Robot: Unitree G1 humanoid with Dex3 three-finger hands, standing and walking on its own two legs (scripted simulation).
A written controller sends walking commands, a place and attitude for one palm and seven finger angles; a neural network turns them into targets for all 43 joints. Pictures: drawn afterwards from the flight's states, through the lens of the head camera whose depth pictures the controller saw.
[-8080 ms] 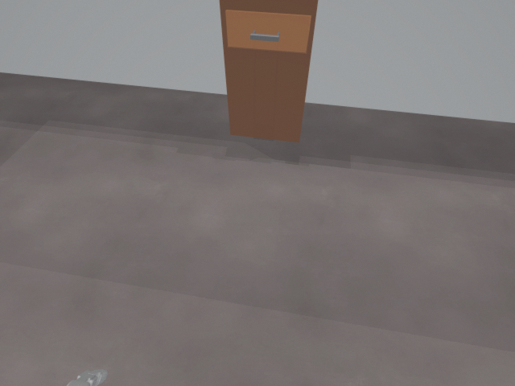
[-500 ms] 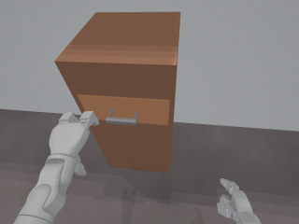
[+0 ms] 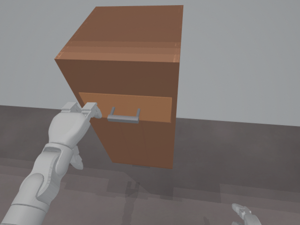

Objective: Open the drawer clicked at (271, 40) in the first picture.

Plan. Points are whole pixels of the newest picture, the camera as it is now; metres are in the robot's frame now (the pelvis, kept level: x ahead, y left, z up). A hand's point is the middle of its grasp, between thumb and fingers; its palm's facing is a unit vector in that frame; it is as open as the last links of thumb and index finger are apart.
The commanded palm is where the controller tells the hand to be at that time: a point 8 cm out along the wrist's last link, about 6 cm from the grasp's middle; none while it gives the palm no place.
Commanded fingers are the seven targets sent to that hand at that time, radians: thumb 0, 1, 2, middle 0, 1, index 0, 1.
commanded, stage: raise the hand with hooked fingers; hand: left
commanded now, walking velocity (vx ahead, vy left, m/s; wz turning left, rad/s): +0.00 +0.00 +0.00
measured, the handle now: (124, 114) +0.54 +0.20 -0.13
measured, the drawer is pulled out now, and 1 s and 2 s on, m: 0.00 0.00 0.00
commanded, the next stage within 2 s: move the hooked fingers above the handle in 0.06 s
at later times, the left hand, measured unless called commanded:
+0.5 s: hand (93, 130) +0.34 +0.22 +0.04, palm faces -0.02 -0.04 -1.00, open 13.8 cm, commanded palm +0.33 +0.23 +0.09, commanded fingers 0.00 -0.50 0.30 -0.30 -1.20 -0.30 -1.20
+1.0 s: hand (107, 124) +0.40 +0.21 -0.01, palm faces -0.04 -0.02 -1.00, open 13.8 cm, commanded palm +0.39 +0.21 +0.04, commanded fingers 0.00 -0.50 0.30 -0.30 -1.20 -0.30 -1.20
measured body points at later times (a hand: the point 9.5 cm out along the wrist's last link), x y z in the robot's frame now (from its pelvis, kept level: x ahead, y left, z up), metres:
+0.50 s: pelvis -0.01 -0.02 -0.01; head +0.04 -0.05 +0.44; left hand +0.34 +0.22 +0.10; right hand +0.17 -0.25 -0.13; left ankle -0.05 +0.09 -0.74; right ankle +0.04 -0.12 -0.74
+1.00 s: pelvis -0.01 -0.01 -0.02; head +0.07 -0.03 +0.42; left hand +0.40 +0.21 +0.04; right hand +0.07 -0.28 -0.16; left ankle -0.05 +0.09 -0.74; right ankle +0.04 -0.12 -0.74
